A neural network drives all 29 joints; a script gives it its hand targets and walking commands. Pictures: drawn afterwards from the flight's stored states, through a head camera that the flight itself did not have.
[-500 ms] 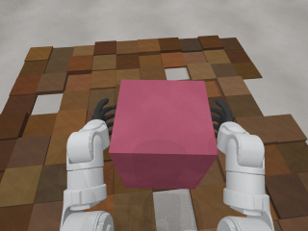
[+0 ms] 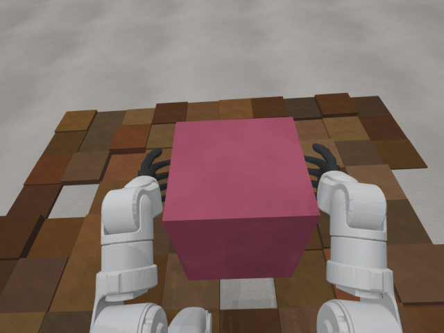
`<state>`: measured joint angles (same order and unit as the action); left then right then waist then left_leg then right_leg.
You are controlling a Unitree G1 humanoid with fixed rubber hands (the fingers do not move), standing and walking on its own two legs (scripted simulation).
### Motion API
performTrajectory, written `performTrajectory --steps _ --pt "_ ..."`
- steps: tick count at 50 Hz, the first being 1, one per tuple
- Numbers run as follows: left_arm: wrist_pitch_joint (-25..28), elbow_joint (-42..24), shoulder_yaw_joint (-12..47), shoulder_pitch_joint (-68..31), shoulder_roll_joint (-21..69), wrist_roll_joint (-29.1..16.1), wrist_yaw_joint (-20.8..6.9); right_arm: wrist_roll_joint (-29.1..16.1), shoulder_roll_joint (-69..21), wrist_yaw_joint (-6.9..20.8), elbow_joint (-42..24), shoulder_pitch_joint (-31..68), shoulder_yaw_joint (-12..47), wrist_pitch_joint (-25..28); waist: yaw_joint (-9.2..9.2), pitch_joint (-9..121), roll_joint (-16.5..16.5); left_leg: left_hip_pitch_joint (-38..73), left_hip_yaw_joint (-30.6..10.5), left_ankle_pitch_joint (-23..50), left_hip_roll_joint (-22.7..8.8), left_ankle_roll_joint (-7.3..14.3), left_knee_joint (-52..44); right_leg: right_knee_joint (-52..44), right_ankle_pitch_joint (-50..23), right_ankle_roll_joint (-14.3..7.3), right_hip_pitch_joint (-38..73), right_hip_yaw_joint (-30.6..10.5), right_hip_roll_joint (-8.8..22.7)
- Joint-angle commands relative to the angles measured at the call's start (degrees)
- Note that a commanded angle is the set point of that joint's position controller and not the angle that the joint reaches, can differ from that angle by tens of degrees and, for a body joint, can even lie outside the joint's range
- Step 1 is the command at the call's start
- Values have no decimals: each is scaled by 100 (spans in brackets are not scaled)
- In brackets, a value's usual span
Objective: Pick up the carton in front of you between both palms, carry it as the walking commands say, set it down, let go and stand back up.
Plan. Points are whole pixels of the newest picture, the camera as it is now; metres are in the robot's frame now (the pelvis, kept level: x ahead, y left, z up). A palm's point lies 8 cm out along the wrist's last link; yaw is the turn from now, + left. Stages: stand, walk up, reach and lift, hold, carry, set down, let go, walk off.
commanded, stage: carry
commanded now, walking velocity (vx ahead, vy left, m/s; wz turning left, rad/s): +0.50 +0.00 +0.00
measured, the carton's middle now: (237, 203) +0.35 +0.02 +0.04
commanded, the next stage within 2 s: none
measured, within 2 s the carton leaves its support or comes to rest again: neither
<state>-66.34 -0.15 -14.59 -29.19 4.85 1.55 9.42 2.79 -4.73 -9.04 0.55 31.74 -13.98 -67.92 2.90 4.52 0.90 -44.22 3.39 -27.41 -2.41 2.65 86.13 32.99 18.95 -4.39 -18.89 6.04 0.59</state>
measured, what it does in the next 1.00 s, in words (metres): walks ahead: left foot 0.04 m higher, then right foot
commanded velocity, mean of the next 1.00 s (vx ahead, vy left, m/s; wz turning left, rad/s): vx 0.50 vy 0.00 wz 0.00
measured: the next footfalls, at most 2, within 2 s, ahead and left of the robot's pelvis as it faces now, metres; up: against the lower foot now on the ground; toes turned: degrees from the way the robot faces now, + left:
left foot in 0.22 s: +0.39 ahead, +0.10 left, +0.04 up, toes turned +6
right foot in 0.64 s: +0.56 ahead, -0.16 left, +0.03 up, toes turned -10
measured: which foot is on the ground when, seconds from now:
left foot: up 0.00-0.20, down 0.22-0.66, up 0.68-1.00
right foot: down 0.00-0.26, up 0.28-0.62, down 0.64-1.00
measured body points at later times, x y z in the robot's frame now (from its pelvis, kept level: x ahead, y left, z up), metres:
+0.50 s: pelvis +0.34 -0.01 +0.05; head +0.35 +0.00 +0.50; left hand +0.63 +0.13 +0.17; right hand +0.61 -0.17 +0.18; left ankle +0.35 +0.09 -0.69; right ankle +0.35 -0.12 -0.65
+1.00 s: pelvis +0.59 -0.13 +0.03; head +0.62 -0.15 +0.48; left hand +0.96 +0.03 +0.18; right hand +0.97 -0.28 +0.17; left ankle +0.71 +0.00 -0.60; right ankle +0.51 -0.16 -0.70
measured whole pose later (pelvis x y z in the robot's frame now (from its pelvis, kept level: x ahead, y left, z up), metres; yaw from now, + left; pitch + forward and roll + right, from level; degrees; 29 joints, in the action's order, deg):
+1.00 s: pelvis +0.59 -0.13 +0.03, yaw -2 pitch +4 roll +2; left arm -70.0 0.0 -17.2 -39.2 2.5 -0.3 10.2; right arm 2.1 -3.7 -10.8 -0.4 41.6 -16.6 -72.1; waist 2.9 2.2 1.5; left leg -49.1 4.9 -16.0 -3.2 3.2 67.3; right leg 23.7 25.4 -4.8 -8.6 8.5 -2.3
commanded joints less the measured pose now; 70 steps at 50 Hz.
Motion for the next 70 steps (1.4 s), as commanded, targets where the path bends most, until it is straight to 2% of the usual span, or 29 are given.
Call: performTrajectory --steps 1,6,9,10,11,12,13,14,15,18,24,28,31,32,34,35,37,40,44,52,55,56,57,58,59,60,62,63,70 --pt "166 -961 4026 -3888 5507 -2048 -951 -1322 -5454 453 -667 3185 3819 325 -31 1726 -689 -1533 97 648 -278 -7 -444 -1275 -1974 -697 2228 -1729 1436" --pt "151 -1542 4296 -2879 5226 -1940 -982 -1342 -5197 531 -1384 2348 4098 370 76 1514 -830 -398 626 1849 -11 114 -3478 -1412 -4199 -501 2322 -712 920" --pt "89 -2074 4452 -2128 5109 -1871 -967 -1458 -5047 611 -2045 1798 4313 300 -294 2095 -1128 1788 1040 2717 682 207 -5018 -293 -6835 -99 2570 -44 800" --pt "59 -2266 4504 -1882 5015 -1798 -976 -1502 -4978 660 -2235 1496 4377 263 -637 2467 -1012 2974 1009 3261 714 126 -5756 674 -6764 120 2472 165 719" --pt "5 -2388 4480 -1510 4841 -1692 -974 -1525 -4911 716 -2407 1168 4444 208 -798 2678 -449 4454 941 3652 484 133 -6309 1969 -5471 317 1662 257 486" --pt "-51 -2675 4536 -1363 4840 -1631 -971 -1636 -4838 768 -2560 941 4499 157 -641 2832 388 6149 -574 4770 -658 485 -5630 2925 -1476 399 -282 -227 105" --pt "-145 -3011 4509 -1219 4843 -1640 -1005 -1628 -4953 807 -2430 521 4644 135 -446 3587 1761 7095 -3028 4554 -1928 1518 -5949 4662 925 484 -1485 -434 -518" --pt "-226 -3308 4460 -1217 4728 -1658 -1020 -1788 -5309 846 -2547 348 4707 107 -404 3555 1374 6722 -3519 3923 -1775 1668 -6080 5257 724 351 -1669 -873 -194" --pt "-243 -3384 4510 -1074 4727 -1639 -1039 -1858 -5291 880 -3091 560 4742 68 -427 2999 759 6131 -2725 3733 -1453 1411 -6245 4857 474 304 -1945 -926 -99" --pt "-303 -3728 4688 -1082 4894 -1802 -1074 -1943 -5273 909 -3519 662 4722 -30 -405 2389 276 5118 -1927 2634 -1338 1176 -6605 3961 201 323 -1983 -951 293" --pt "-622 -3534 4733 -592 4399 -1685 -999 -1870 -4473 955 -3477 201 4632 -424 -388 1940 807 3990 -361 2448 -1015 932 -6848 665 -421 623 -730 -172 242" --pt "-869 -2708 4459 -1486 3491 -1547 -835 -1591 -3472 818 -2458 769 4132 -662 -508 1128 1078 3078 -254 712 -1013 783 -6896 40 -1123 684 -365 62 300" --pt "-954 -1941 3846 -2252 2974 -1517 -640 -1446 -2970 548 -1936 1743 3764 -775 -247 575 722 2091 185 -173 -594 567 -5861 -358 -437 644 585 473 81" --pt "-974 -1688 3581 -2405 2813 -1525 -551 -1461 -2871 448 -1769 1994 3664 -816 -220 431 112 1580 540 42 -280 410 -4778 -682 -58 546 932 -177 407" --pt "-1043 -943 2982 -2542 2634 -1349 -320 -1584 -2708 255 -1444 2743 3413 -916 128 599 -2036 -244 295 -279 396 178 -2040 -1857 766 -108 1983 -3499 2128" --pt "-990 -989 2912 -2909 2765 -1403 -271 -1813 -3023 186 -1508 3185 3478 -882 125 753 -1715 -551 -81 -105 151 114 -1204 -1887 456 -279 2108 -3762 2122" --pt "-875 -1250 3046 -3864 3330 -1699 -312 -1966 -3655 104 -1270 3764 3358 -766 5 1476 -812 -513 -447 659 -206 96 -824 -1515 456 -80 2149 -2763 1773" --pt "-625 -751 3096 -4454 4022 -1827 -470 -1687 -4269 106 -764 4275 3177 -563 -53 1726 -1025 -522 -282 1157 -252 12 -986 -1380 -659 -115 2342 -1595 1321" --pt "-410 -524 3180 -4977 4379 -1899 -569 -1475 -4584 131 -221 4468 3135 -326 -30 1706 -504 -1229 -59 982 -171 42 -979 -1203 -1708 -291 2784 -1436 1301" --pt "-357 -722 3318 -5118 4638 -1984 -669 -1368 -4772 201 -419 4445 3195 -187 52 1612 -753 -273 827 2098 315 269 -3984 -1153 -5251 -47 3311 -444 844" --pt "-300 -868 3427 -4935 4657 -1909 -665 -1462 -4724 261 -788 4547 3357 -163 -335 2202 -1211 1816 1189 2752 818 392 -5151 -35 -7536 113 3112 15 838" --pt "-256 -1073 3501 -4935 4684 -1866 -651 -1632 -4792 312 -1083 4640 3496 -156 -713 2577 -1241 2979 1066 2873 774 362 -5465 938 -7411 205 2750 81 902" --pt "-242 -1238 3482 -4975 4605 -1817 -627 -1798 -4823 370 -1268 4697 3637 -148 -1018 2834 -609 4372 1032 3402 699 334 -6168 2230 -6464 367 1966 244 612" --pt "-268 -1327 3546 -5112 4643 -1751 -608 -1869 -4675 387 -1420 4829 3592 -109 -932 2980 467 6215 -872 4578 -651 937 -5599 3228 -1472 427 -144 -299 79" --pt "-333 -1076 3412 -4797 4455 -1599 -565 -1890 -4700 411 -1095 4491 3615 -140 -839 3411 1260 7193 -2717 5326 -1735 1698 -5494 4641 1431 410 -1660 -561 -484" --pt "-365 -1121 3289 -4597 4203 -1471 -473 -2074 -4700 438 -1005 4315 3740 -161 -921 3751 1493 7787 -3472 4828 -1973 2166 -5631 6006 1481 410 -2620 -1093 -417" --pt "-325 -1430 3267 -4622 4129 -1358 -393 -2479 -5007 524 -1673 4837 4074 -129 -833 2991 -116 6306 -2625 3563 -1481 1468 -6100 4624 677 94 -2590 -1096 1" --pt "-314 -1520 3216 -4796 4131 -1302 -366 -2598 -5057 549 -1777 5102 4091 -141 -721 2612 -323 5794 -2229 3443 -1428 1285 -6244 4116 507 133 -2480 -932 107" --pt "-431 -1044 3161 -4318 3986 -952 -371 -2545 -4710 650 -1519 4867 3911 -239 -725 2063 393 4760 -664 4519 -862 996 -6484 1171 -779 324 -1772 -187 36"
